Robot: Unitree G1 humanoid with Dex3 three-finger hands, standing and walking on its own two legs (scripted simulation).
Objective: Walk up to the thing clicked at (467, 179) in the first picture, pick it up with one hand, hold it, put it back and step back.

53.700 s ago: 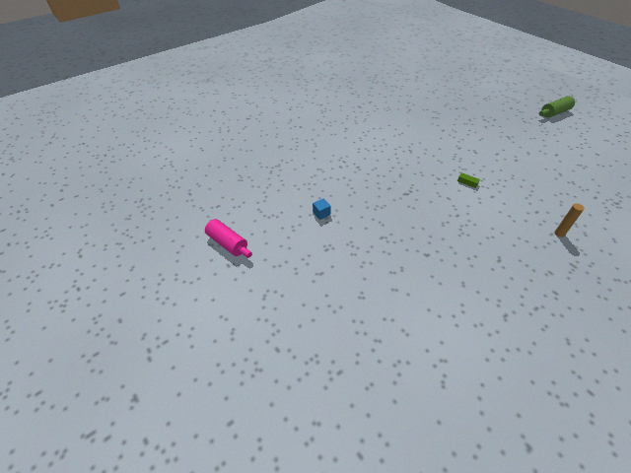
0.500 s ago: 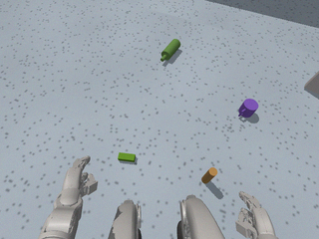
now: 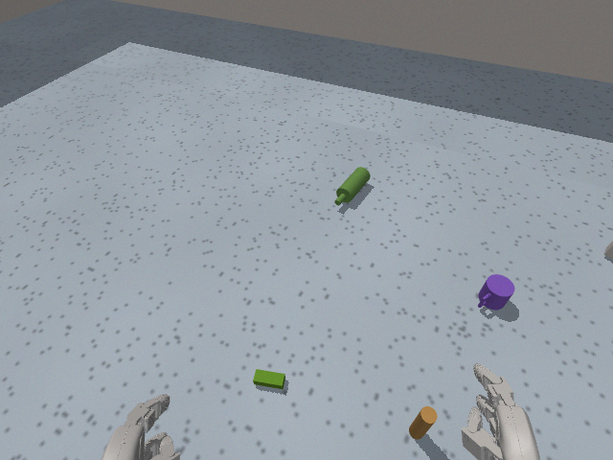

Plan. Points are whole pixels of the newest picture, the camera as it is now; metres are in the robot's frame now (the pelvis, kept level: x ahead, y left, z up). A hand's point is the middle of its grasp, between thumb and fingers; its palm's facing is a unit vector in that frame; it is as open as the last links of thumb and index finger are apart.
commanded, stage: home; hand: left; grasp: from above
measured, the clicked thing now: (269, 379) +0.50 +0.14 -0.70
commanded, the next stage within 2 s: stand in 1.94 s
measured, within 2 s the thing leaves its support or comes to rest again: neither
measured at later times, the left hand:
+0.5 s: hand (177, 456) +0.17 +0.18 -0.05, palm faces +0.04 -0.98 -0.20, open 7.4 cm
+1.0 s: hand out of the picture +0.16 +0.18 -0.05, palm faces +0.04 -0.98 -0.20, open 7.4 cm
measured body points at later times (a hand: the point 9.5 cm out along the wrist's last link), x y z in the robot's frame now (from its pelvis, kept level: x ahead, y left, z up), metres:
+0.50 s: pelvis +0.00 +0.00 +0.00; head +0.02 +0.01 +0.45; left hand +0.16 +0.23 -0.03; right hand +0.16 -0.24 -0.07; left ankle +0.00 +0.12 -0.68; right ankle +0.01 -0.13 -0.68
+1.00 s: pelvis -0.01 +0.00 +0.00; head +0.01 +0.00 +0.45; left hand +0.15 +0.23 -0.03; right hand +0.15 -0.24 -0.06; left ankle +0.00 +0.12 -0.68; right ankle +0.01 -0.13 -0.68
